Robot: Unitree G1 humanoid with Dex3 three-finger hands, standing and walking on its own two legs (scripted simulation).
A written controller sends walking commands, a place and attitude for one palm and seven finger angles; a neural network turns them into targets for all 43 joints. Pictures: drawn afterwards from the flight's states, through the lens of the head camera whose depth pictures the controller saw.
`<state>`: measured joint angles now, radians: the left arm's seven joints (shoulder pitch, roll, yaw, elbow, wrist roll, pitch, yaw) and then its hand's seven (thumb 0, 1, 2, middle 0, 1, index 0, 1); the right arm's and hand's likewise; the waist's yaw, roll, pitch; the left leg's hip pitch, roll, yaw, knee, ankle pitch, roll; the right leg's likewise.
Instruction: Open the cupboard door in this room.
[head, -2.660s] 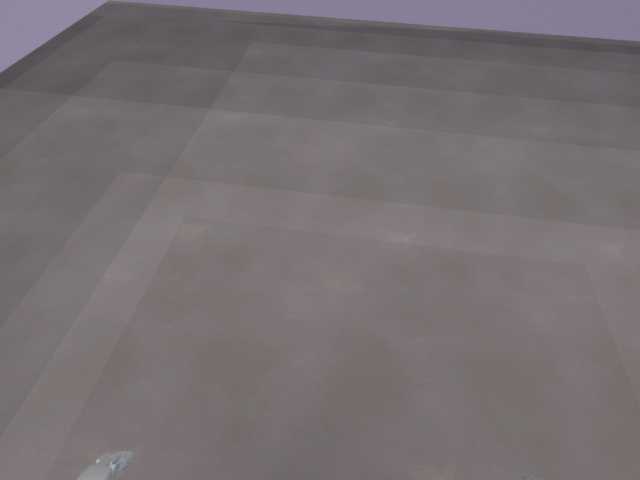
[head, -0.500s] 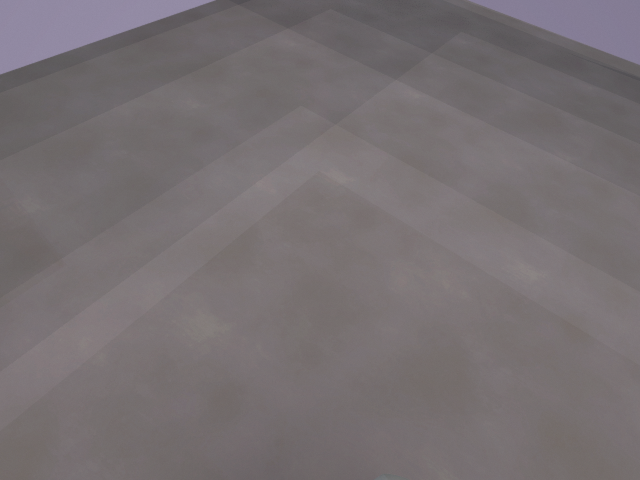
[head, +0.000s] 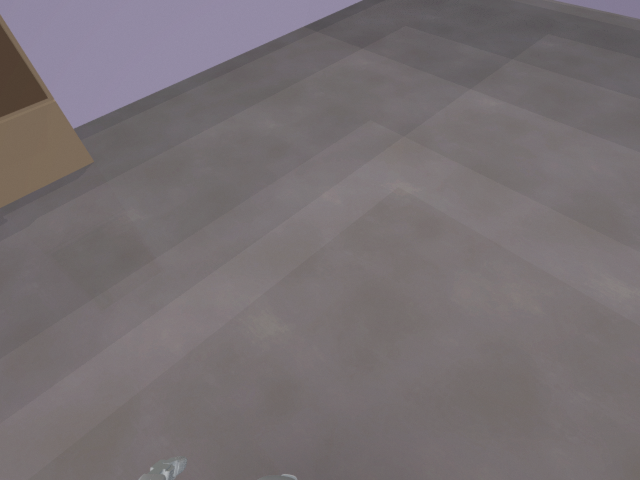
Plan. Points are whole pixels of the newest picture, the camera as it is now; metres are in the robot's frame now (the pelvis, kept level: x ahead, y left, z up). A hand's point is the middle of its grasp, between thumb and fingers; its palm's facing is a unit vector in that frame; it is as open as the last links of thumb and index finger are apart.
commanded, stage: turn or walk to find it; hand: left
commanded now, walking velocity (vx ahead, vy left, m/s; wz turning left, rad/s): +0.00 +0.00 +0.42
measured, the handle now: out of the picture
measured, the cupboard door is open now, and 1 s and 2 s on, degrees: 0 0 0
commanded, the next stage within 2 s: stand and wait in 0.16 s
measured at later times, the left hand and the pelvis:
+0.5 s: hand out of the picture -0.08 +0.23 -0.19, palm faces +0.21 -0.96 -0.20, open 7.4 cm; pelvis -0.03 +0.04 +0.00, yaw +7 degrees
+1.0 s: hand out of the picture -0.08 +0.21 -0.17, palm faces +0.13 -0.97 -0.19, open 7.4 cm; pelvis -0.06 +0.04 +0.01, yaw +7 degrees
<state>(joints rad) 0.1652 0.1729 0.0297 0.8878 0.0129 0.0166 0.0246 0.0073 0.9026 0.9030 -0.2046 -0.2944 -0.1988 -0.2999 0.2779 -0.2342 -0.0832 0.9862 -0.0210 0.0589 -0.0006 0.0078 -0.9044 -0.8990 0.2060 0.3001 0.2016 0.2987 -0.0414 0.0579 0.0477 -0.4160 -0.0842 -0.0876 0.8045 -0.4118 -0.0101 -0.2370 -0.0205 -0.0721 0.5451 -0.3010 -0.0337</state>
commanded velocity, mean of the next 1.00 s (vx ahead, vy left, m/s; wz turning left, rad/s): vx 0.00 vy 0.00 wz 0.06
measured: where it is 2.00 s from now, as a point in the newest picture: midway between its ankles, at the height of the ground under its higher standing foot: outside the picture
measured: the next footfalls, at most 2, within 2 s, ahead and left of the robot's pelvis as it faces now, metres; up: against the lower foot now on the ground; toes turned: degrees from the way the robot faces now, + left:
left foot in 0.40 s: -0.02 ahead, +0.14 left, +0.00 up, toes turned +11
right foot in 0.78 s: +0.00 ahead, -0.09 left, +0.00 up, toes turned +3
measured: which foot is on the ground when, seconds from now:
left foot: up 0.00-0.38, down 0.40-1.00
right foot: down 0.00-0.42, up 0.44-0.76, down 0.78-1.00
